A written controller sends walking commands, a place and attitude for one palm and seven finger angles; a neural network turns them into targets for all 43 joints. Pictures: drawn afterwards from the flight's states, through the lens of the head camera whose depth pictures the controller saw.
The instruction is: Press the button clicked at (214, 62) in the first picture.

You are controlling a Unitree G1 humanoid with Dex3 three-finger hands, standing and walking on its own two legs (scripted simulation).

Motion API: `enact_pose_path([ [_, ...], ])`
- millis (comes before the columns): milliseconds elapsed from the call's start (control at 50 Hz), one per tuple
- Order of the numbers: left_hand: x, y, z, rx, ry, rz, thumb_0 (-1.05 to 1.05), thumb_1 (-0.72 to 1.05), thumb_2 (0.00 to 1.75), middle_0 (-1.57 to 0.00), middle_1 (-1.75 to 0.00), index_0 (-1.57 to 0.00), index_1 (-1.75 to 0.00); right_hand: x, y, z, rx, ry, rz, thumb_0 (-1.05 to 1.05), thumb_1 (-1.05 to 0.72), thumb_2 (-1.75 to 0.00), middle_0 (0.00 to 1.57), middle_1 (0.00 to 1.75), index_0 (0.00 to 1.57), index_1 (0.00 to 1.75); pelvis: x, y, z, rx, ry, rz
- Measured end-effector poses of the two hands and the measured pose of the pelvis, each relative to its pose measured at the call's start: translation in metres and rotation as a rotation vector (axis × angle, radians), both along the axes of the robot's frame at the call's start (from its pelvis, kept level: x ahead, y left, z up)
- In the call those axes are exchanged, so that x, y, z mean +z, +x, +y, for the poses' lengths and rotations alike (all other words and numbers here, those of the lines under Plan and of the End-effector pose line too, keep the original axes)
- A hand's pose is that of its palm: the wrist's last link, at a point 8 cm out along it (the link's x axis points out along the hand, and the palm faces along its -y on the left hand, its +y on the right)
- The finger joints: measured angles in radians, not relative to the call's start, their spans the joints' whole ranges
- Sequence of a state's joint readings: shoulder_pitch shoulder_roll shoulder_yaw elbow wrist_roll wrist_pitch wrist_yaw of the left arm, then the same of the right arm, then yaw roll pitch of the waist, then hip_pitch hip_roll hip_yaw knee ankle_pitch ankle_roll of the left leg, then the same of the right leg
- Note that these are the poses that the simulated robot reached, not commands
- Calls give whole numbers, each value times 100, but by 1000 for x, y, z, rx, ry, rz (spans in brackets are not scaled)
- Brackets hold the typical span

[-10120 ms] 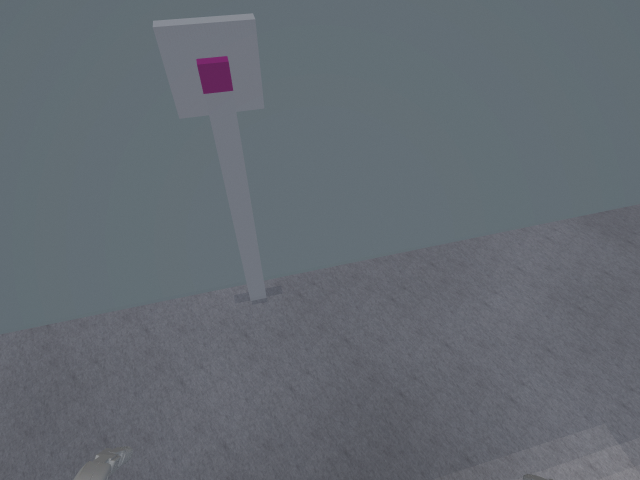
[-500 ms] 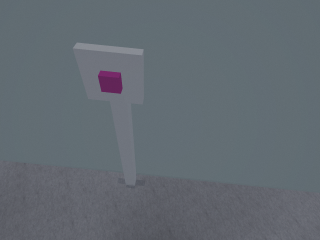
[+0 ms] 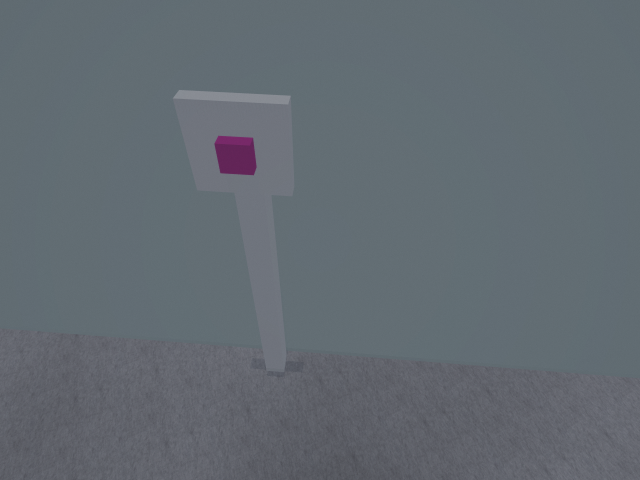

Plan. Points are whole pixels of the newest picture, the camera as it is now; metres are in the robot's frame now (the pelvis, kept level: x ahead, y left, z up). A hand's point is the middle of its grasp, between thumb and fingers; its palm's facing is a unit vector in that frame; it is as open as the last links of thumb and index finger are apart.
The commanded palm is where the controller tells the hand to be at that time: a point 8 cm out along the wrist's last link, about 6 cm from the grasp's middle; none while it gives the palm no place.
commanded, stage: come to a stop and stand still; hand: left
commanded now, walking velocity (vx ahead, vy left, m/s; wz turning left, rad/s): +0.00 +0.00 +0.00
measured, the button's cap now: (236, 154) +0.58 +0.18 +0.11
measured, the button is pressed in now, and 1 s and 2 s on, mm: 0 0 0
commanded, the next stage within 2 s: look again from close up in 1.98 s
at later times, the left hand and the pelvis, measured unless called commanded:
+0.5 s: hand out of the picture -0.05 +0.18 -0.19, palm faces +0.06 -0.99 -0.15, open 7.3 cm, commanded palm none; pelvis -0.06 +0.01 -0.01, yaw +1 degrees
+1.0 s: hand out of the picture -0.28 +0.18 -0.16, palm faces +0.10 -0.98 -0.19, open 7.3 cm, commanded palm none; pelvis -0.19 +0.01 +0.01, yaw +0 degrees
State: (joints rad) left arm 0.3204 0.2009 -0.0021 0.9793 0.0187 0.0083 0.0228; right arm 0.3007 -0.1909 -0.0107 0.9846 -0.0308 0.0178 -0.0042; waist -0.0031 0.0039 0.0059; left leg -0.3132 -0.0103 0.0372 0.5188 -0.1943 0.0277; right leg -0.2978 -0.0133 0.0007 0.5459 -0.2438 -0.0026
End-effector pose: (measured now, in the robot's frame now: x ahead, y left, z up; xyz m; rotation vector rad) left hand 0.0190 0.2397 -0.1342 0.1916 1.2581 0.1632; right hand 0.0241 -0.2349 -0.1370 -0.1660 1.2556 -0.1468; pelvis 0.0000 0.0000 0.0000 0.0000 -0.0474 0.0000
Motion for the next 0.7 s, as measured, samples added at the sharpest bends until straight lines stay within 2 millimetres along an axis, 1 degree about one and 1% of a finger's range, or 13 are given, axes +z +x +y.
enact_pose_path([
  [80, -7, -26, -9, 14, -32, 53, 0, 91, 90, -20, -29, -20, -30, 1, -20, -5, -10, -16, 37, 0, -91, -90, 20, 30, 20, 30, 0, -7, -2, 3, -3, -5],
  [180, -12, -49, -19, 33, -64, 89, 0, 91, 90, -20, -30, -20, -30, 5, -40, -7, -15, -30, 75, 0, -91, -90, 20, 30, 20, 30, 1, -16, -3, 8, -8, -3],
  [260, -14, -63, -23, 44, -80, 103, 0, 91, 90, -20, -30, -20, -30, 5, -49, -7, -18, -35, 87, 0, -91, -90, 20, 30, 20, 30, 1, -25, -4, 12, -9, -3],
  [380, -18, -77, -24, 60, -90, 102, 0, 91, 90, -20, -30, -20, -30, 3, -55, -2, -18, -32, 71, 0, -91, -90, 20, 30, 20, 30, -1, -40, -2, 19, -14, -10],
  [440, -22, -81, -20, 64, -91, 93, 0, 91, 90, -20, -30, -21, -30, 1, -60, 1, -23, -34, 54, 0, -91, -90, 20, 30, 20, 30, -4, -48, 1, 22, -21, -15],
  [480, -28, -81, -15, 62, -91, 84, 0, 91, 90, -20, -30, -21, -30, -1, -66, 4, -35, -41, 41, 0, -91, -90, 20, 30, 20, 30, -8, -55, 5, 21, -27, -23],
  [520, -36, -76, -8, 49, -89, 68, 0, 91, 90, -20, -30, -21, -30, -4, -78, 8, -59, -50, 28, 0, -91, -90, 20, 30, 20, 30, -14, -61, 9, 16, -32, -39],
  [580, -45, -61, 5, 18, -80, 21, 0, 91, 90, -20, -30, -21, -30, -11, -108, 15, -105, -61, 21, 0, -91, -90, 20, 30, 20, 30, -23, -73, 16, -2, -38, -56],
  [640, -37, -50, 15, 17, -60, -67, 0, 91, 90, -20, -30, -20, -30, -16, -137, 23, -110, -49, 80, 0, -91, -90, 20, 30, 20, 30, -24, -88, 19, 6, -48, -48],
  [680, -27, -55, 20, 38, -48, -120, 0, 91, 90, -20, -29, -20, -30, -16, -145, 27, -81, -33, 114, 0, -91, -90, 20, 30, 20, 30, -20, -99, 20, 10, -48, -32],
  [700, -22, -64, 21, 49, -44, -133, 0, 91, 90, -20, -29, -20, -30, -16, -146, 29, -65, -26, 115, 0, -91, -90, 20, 30, 20, 30, -18, -104, 20, 11, -47, -23],
])
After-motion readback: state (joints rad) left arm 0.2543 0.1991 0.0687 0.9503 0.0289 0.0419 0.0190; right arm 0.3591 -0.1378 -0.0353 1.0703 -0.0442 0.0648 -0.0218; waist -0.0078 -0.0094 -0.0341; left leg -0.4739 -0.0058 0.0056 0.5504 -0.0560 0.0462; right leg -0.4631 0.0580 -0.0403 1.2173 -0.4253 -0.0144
